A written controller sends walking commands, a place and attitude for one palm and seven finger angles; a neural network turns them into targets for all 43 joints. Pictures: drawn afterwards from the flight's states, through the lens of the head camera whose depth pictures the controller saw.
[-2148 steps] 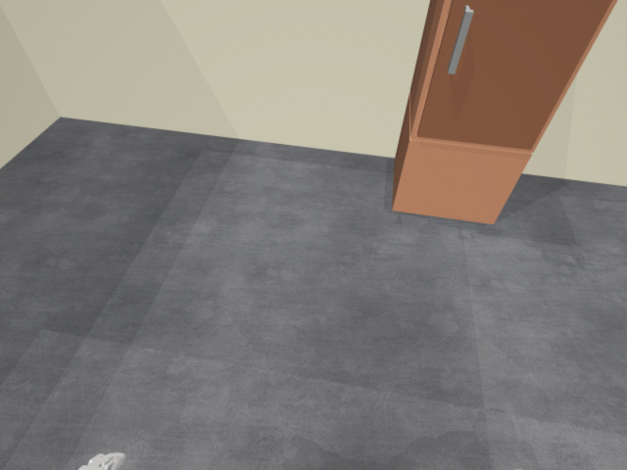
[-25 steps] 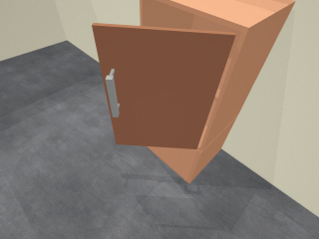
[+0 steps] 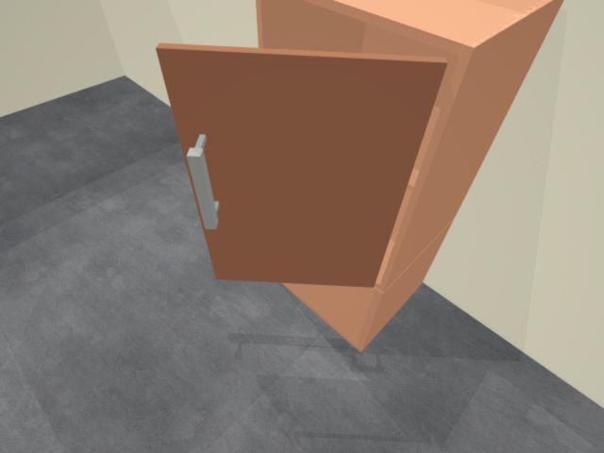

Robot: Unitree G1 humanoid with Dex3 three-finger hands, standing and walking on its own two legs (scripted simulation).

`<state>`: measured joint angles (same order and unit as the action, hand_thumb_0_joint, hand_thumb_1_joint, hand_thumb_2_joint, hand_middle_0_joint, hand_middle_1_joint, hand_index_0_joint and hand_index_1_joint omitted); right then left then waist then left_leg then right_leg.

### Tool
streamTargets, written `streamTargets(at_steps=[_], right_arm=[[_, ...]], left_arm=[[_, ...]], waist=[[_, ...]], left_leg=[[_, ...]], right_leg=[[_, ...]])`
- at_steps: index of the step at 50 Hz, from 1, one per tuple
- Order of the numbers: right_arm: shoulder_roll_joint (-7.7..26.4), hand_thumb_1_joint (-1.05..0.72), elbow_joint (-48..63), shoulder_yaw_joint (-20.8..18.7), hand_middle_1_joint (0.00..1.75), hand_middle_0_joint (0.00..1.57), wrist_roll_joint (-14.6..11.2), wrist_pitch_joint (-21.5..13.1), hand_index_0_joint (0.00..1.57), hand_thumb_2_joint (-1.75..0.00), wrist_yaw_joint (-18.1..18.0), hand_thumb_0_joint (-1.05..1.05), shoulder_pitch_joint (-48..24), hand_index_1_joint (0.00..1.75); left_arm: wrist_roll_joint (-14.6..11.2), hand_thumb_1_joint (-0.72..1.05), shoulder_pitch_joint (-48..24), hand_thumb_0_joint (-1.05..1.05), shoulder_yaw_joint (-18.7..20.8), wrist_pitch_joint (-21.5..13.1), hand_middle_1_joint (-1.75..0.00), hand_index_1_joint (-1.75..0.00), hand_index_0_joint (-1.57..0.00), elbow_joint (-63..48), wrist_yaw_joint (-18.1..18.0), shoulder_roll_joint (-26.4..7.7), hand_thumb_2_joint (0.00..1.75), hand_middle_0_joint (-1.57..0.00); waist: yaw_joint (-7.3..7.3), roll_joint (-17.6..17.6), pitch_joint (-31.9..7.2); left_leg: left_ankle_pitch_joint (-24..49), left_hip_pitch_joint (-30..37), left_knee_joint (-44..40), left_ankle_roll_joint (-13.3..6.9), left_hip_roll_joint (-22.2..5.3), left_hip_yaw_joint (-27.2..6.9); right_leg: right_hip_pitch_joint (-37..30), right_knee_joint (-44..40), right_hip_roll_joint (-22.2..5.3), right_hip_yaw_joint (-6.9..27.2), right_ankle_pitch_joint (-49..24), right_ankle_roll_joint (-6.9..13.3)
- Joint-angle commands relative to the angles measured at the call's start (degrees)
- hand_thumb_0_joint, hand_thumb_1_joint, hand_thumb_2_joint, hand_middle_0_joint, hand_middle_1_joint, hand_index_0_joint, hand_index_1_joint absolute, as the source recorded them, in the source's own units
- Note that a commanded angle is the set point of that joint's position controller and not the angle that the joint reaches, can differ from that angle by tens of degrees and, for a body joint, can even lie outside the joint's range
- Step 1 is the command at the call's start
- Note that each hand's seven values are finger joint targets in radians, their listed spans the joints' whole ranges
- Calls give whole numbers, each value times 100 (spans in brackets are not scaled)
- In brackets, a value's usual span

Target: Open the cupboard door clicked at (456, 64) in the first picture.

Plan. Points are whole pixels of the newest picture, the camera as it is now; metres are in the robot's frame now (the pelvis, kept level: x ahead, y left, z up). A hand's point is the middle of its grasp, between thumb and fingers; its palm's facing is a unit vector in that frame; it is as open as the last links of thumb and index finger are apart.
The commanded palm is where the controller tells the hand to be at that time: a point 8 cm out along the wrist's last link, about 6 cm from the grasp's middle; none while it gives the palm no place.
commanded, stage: come to a stop and stand still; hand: left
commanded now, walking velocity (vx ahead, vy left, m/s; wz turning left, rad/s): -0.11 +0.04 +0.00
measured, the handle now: (206, 184) +0.55 +0.21 +0.02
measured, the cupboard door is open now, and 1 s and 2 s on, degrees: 42 42 42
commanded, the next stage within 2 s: look again from close up in 1.02 s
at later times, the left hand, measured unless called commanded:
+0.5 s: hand out of the picture +0.06 +0.20 -0.16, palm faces +0.02 -0.97 -0.23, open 7.4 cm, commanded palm none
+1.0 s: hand out of the picture -0.10 +0.19 -0.17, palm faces +0.01 -0.98 -0.18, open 7.4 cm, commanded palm none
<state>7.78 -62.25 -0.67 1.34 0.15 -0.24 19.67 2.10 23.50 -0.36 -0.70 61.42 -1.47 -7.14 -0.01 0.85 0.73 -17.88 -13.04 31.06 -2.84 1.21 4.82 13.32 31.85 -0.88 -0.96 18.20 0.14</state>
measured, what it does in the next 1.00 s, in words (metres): shifts its weight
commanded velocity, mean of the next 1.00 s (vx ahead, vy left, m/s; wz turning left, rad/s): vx -0.03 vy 0.01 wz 0.00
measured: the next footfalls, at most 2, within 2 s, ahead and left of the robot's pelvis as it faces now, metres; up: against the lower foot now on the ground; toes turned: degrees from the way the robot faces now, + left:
none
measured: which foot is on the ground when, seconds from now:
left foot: down 0.00-1.00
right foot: down 0.00-1.00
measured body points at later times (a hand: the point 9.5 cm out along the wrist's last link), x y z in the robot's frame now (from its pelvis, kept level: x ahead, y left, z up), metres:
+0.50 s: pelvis -0.02 +0.01 +0.00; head -0.03 +0.01 +0.45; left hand +0.06 +0.25 -0.14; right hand +0.08 -0.23 -0.13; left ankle -0.01 +0.08 -0.73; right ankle -0.01 -0.12 -0.73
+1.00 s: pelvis -0.06 +0.03 +0.01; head -0.06 +0.03 +0.45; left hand -0.10 +0.25 -0.16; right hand -0.08 -0.21 -0.15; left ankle -0.01 +0.08 -0.73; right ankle -0.01 -0.12 -0.73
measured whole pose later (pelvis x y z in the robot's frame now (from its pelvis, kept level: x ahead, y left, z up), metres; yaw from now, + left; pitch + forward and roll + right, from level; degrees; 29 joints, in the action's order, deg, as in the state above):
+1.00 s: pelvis -0.06 +0.03 +0.01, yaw -1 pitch -2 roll +0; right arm 9.3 -63.7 -1.7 0.4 1.1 -0.3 18.1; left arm 1.8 22.5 0.1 0.9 61.9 -2.1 -8.5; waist 0.0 0.6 2.4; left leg -10.0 -13.5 25.3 -4.9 2.6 6.5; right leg 14.0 25.8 -2.1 0.8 9.6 -1.8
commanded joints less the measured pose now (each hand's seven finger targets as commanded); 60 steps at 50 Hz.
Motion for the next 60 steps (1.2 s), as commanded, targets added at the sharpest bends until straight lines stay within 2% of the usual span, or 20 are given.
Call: streamTargets(at_steps=[1, 2, 3, 4, 5, 7, 9, 11, 12, 14, 17, 18, 21, 27, 30, 32, 36, 42, 45, 60], right_arm=[[518, -90, 532, -87, 30, 20, -70, -290, 20, -90, -131, 0, 39, 30], [520, -90, 503, -63, 30, 20, -69, -281, 20, -90, -153, 0, 69, 30], [672, -90, 512, -120, 30, 20, -86, -296, 20, -90, -185, 0, 60, 30], [991, -90, 544, -210, 30, 20, -98, -306, 20, -90, -220, 0, 13, 30], [1119, -90, 599, -281, 30, 20, -102, -303, 20, -90, -247, 0, -32, 30], [881, -90, 663, -265, 30, 20, -77, -247, 20, -90, -250, 0, -100, 30], [684, -90, 749, -276, 30, 20, -69, -133, 20, -90, -235, 0, -149, 30], [662, -90, 856, -298, 30, 20, -64, -49, 20, -90, -212, 0, -301, 30], [621, -90, 887, -290, 30, 20, -51, -41, 20, -90, -188, 0, -372, 30], [705, -90, 956, -299, 30, 20, -43, -11, 20, -90, -164, 0, -507, 30], [807, -90, 953, -286, 30, 20, -24, -38, 20, -90, -131, 0, -654, 30], [860, -90, 952, -278, 30, 20, -20, -43, 20, -90, -118, 0, -752, 30], [961, -90, 954, -246, 30, 20, -17, -55, 20, -90, -79, 0, -940, 30], [1088, -90, 840, -227, 30, 20, -30, -77, 20, -90, -26, 0, -917, 30], [1130, -90, 769, -229, 30, 20, -22, -73, 20, -90, -12, 0, -836, 30], [1064, -90, 701, -221, 30, 20, -27, -71, 20, -90, -9, 0, -716, 30], [1040, -90, 552, -216, 30, 20, -39, -58, 20, -90, -12, 0, -556, 30], [941, -90, 294, -208, 30, 20, -68, -58, 20, -90, -30, 0, -284, 30], [899, -90, 200, -205, 30, 20, -72, -45, 20, -90, -40, 0, -165, 30], [613, -90, 89, -229, 30, 20, -72, -43, 20, -90, -66, 0, -34, 30]], left_arm=[[-73, 90, 235, 0, 70, -192, -30, -30, -20, -297, -161, -625, 90, -20], [-97, 90, 299, 0, 55, -211, -30, -30, -20, -268, -173, -636, 90, -20], [-98, 90, 299, 0, 106, -226, -30, -30, -20, -270, -185, -736, 90, -20], [-95, 90, 207, 0, 197, -235, -30, -30, -20, -344, -188, -1018, 90, -20], [-97, 90, 168, 0, 270, -224, -30, -30, -20, -451, -200, -1150, 90, -20], [-107, 90, 288, 0, 271, -171, -30, -30, -20, -546, -233, -983, 90, -20], [-121, 90, 332, 0, 285, -89, -30, -30, -20, -638, -254, -925, 90, -20], [-107, 90, 123, 0, 307, -27, -30, -30, -20, -803, -250, -994, 90, -20], [-90, 90, 110, 0, 309, -29, -30, -30, -20, -870, -250, -1014, 90, -20], [-103, 90, -68, 0, 304, 2, -30, -30, -20, -1004, -246, -1085, 90, -20], [-102, 90, -351, 0, 265, 25, -30, -30, -20, -1136, -227, -1053, 90, -20], [-106, 90, -425, 0, 247, 38, -30, -30, -20, -1153, -215, -1050, 90, -20], [-103, 90, -591, 0, 220, 52, -30, -30, -20, -1153, -167, -1101, 90, -20], [-78, 90, -710, 0, 195, 42, -30, -30, -20, -1080, -114, -1187, 90, -20], [-73, 90, -599, 0, 184, 54, -30, -30, -20, -971, -97, -1119, 90, -20], [-61, 90, -511, 0, 175, 58, -30, -30, -20, -908, -95, -1039, 90, -20], [-61, 90, -299, 0, 157, 48, -30, -30, -20, -716, -89, -940, 90, -20], [-66, 90, -51, 0, 120, 16, -30, -30, -20, -426, -99, -803, 90, -20], [-64, 90, 58, 0, 115, 15, -30, -30, -20, -297, -109, -716, 90, -20], [-28, 90, 405, 0, 147, -8, -30, -30, -20, -79, -134, -376, 90, -20]], waist=[[102, -258, -283], [63, 23, -286], [83, 82, -232], [91, -3, -223], [67, -79, -277], [10, -112, -422], [19, 296, -393], [51, 387, -241], [28, 377, -334], [41, 320, -325], [31, 50, -361], [16, -87, -212], [-28, -122, 121], [-27, -113, 350], [-31, -166, 397], [-36, -172, 315], [-35, -147, 377], [-10, -94, 381], [5, -123, 457], [-6, -68, 554]], left_leg=[[1665, 177, -293, 38, -624, -761], [2147, 173, -171, 4, -650, -704], [2560, 187, -111, 12, -629, -699], [2967, 253, -96, -8, -650, -701], [3338, 303, -19, -34, -670, -676], [3691, 375, 179, 12, -638, -515], [2850, 129, 290, 111, -519, -372], [2170, 20, 218, 159, -448, -322], [2173, 50, 182, 151, -437, -290], [2225, 185, 133, 146, -472, -348], [2593, 460, -123, 67, -675, -500], [2411, 365, -242, 50, -713, -549], [1474, 62, -622, 21, -724, -655], [21, -222, -1213, 4, -734, -798], [-599, -389, -1491, 3, -769, -929], [-783, -466, -1625, -13, -810, -983], [-982, -546, -1698, -1, -805, -1007], [-868, -442, -1707, -4, -800, -1004], [-1035, -512, -1749, 6, -820, -1019], [-1064, -575, -1684, 12, -789, -1025]], right_leg=[[32, -373, -407, 564, -1353, 323], [-143, -363, -405, 537, -1989, 299], [-192, -275, -480, 531, -2796, 292], [-245, -123, -498, 522, -3284, 335], [-306, -3, -520, 509, -3583, 369], [-429, 120, -589, 554, -4191, 352], [-554, 141, -747, 698, -4744, 353], [-438, 70, -853, 836, -4609, 423], [-525, 71, -870, 839, -4701, 417], [-355, 28, -825, 852, -4264, 403], [-119, -80, -583, 661, -3046, 259], [-40, -179, -521, 632, -2529, 207], [48, -518, -442, 646, -1482, 151], [76, -922, -368, 607, -479, 116], [86, -924, -334, 548, -294, 95], [-55, -910, -320, 444, -305, 72], [3, -963, -331, 452, -196, 53], [56, -1043, -369, 479, -222, 66], [125, -1021, -354, 486, -114, 54], [408, -988, -332, 553, -16, 51]])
